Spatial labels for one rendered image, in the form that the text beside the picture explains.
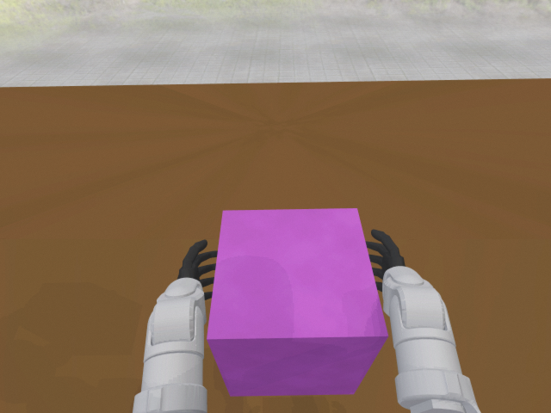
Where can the robot right hand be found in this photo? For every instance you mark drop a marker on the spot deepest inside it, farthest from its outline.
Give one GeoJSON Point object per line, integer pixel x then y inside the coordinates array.
{"type": "Point", "coordinates": [389, 251]}

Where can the robot left hand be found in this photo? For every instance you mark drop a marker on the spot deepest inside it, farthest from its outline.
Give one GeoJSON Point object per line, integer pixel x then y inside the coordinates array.
{"type": "Point", "coordinates": [191, 262]}

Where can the left robot forearm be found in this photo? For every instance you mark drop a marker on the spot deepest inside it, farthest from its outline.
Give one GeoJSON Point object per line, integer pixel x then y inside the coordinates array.
{"type": "Point", "coordinates": [174, 352]}

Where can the right robot forearm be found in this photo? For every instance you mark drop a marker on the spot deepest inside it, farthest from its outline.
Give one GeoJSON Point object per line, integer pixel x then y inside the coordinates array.
{"type": "Point", "coordinates": [430, 378]}

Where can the carton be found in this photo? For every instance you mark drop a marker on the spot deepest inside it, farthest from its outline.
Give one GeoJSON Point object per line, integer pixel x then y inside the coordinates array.
{"type": "Point", "coordinates": [295, 309]}

